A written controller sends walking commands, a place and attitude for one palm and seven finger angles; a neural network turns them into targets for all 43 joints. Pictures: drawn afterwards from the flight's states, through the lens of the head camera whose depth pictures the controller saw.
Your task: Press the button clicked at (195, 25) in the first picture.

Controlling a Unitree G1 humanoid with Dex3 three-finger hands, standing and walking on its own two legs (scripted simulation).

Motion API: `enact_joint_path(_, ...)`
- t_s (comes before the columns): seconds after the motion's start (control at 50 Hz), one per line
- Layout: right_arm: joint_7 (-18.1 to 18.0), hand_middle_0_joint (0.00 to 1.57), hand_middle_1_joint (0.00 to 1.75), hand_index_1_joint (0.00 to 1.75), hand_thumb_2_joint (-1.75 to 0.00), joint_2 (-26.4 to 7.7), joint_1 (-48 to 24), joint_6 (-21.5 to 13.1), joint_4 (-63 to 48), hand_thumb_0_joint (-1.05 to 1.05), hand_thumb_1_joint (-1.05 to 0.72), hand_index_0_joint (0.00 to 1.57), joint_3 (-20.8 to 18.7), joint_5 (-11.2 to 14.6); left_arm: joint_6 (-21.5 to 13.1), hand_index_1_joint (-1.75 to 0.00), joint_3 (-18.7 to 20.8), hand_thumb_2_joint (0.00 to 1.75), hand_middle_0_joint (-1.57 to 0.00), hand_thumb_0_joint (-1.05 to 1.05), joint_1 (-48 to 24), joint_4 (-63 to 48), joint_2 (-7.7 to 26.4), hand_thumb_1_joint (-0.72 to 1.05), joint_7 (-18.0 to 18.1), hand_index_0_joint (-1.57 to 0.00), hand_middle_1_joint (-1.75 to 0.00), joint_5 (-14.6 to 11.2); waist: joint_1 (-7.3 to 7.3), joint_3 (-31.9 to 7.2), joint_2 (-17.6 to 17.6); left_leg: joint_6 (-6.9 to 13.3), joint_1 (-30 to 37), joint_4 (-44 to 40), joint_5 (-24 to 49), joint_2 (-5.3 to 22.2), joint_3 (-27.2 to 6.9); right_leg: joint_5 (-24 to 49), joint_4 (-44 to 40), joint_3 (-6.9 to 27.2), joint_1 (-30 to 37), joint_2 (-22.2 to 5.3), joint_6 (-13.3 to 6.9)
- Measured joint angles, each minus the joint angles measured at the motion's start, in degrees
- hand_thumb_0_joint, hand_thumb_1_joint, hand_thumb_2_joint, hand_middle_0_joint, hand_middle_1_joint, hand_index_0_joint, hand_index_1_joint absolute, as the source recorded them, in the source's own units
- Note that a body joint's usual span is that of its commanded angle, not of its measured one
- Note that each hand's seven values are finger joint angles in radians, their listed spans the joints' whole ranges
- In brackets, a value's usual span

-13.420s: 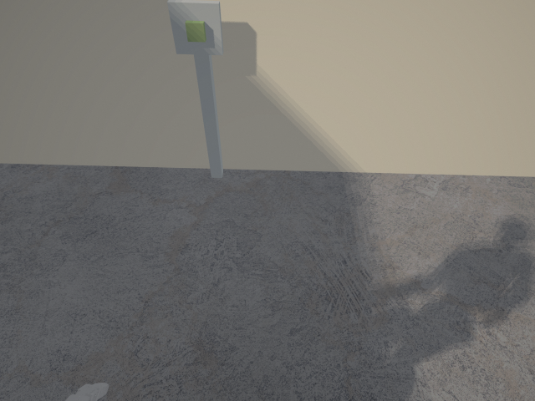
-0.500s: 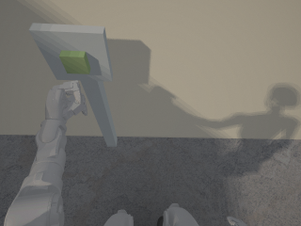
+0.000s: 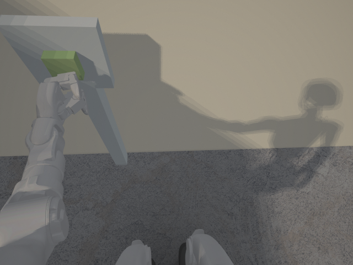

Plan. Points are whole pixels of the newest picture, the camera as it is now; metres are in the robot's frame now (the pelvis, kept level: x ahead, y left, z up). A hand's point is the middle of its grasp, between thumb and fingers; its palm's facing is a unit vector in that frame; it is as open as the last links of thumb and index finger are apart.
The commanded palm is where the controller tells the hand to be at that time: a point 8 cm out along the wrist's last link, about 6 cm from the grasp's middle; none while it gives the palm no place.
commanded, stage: press the button with the knuckle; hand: left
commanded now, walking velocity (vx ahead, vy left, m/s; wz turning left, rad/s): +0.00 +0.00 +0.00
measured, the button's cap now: (64, 64) +0.55 +0.22 +0.08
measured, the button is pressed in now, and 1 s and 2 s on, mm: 0 14 0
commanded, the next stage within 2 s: hold the button down briefly in 0.62 s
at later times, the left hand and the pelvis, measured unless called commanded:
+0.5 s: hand (83, 91) +0.49 +0.19 +0.05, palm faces +0.00 -1.00 -0.02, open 2.8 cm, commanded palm +0.48 +0.24 +0.05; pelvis +0.00 +0.00 -0.01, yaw +1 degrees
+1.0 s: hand (82, 88) +0.50 +0.19 +0.05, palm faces -0.01 -1.00 -0.03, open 2.8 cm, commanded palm +0.51 +0.23 +0.05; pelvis -0.03 +0.00 -0.02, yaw +1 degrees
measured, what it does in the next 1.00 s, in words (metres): stands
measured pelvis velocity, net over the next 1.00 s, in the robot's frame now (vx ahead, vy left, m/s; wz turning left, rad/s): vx -0.03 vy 0.00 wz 0.02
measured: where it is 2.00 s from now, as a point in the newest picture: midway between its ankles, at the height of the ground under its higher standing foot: outside the picture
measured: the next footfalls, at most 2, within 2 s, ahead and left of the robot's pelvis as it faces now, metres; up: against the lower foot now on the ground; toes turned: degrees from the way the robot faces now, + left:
none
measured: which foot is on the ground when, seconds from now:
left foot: down 0.00-1.00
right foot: down 0.00-1.00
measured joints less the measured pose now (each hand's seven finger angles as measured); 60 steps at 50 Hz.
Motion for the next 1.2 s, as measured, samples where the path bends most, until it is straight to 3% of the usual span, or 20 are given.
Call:
enact_joint_path(0.2,0.29,0.20,0.30,0.30,-0.89,0.31,0.49,0.61,0.58,0.00,-0.91,0.20,-0.01,-0.38,-0.18,-1.50,0.25,0.90,-1.29,0.02,-2.58,2.12,0.69,0.90,1.09,-1.30,-1.50,1.16,-0.95,-0.08,-0.02,-0.23,-0.61,0.09,-0.21,0.17,-0.56,-0.17,-0.29,-0.50,-0.31,0.20,-0.18)
enact_joint_path(0.44,0.12,0.20,0.30,0.30,-0.89,0.10,-0.34,0.65,0.16,0.00,-0.91,0.20,0.56,-0.58,-0.22,-1.50,1.16,0.91,-1.29,-0.02,-6.22,5.92,2.71,0.83,0.00,-1.30,-1.50,2.13,-1.50,0.23,0.01,-0.18,-2.43,1.14,-0.19,0.18,-1.17,-0.06,0.19,-1.12,-1.67,0.13,-0.22)
enact_joint_path(0.84,-0.31,0.20,0.30,0.30,-0.89,-0.78,0.87,-1.24,0.62,0.00,-0.91,0.20,2.12,-1.34,0.51,-1.50,1.03,0.95,-1.29,-0.03,-15.55,12.72,7.96,0.75,-0.45,-1.39,-1.50,4.70,-4.38,0.46,0.50,0.21,-9.67,5.59,0.40,0.04,-2.64,0.98,2.84,-2.80,-7.52,-0.39,-0.17)
enact_joint_path(1.08,0.09,0.20,0.30,0.30,-0.89,-1.02,2.40,-2.31,0.98,0.00,-0.91,0.20,2.59,-1.81,1.99,-1.50,0.35,0.96,-1.29,-0.03,-18.59,14.36,8.81,0.74,1.54,-1.39,-1.50,5.39,-5.28,0.51,0.67,0.59,-12.12,6.78,1.21,-0.23,-2.73,1.91,3.64,-2.98,-9.64,-0.78,0.05)
enact_joint_path(1.2,0.40,0.20,0.30,0.30,-0.89,-1.01,3.00,-2.14,0.29,0.00,-0.91,0.20,2.50,-1.73,1.99,-1.50,0.89,0.95,-1.29,-0.03,-16.67,12.73,8.08,0.74,1.29,-1.38,-1.50,4.98,-4.98,0.38,0.57,0.76,-11.45,6.30,1.36,-0.09,-2.20,2.28,3.20,-2.43,-9.19,-0.58,0.19)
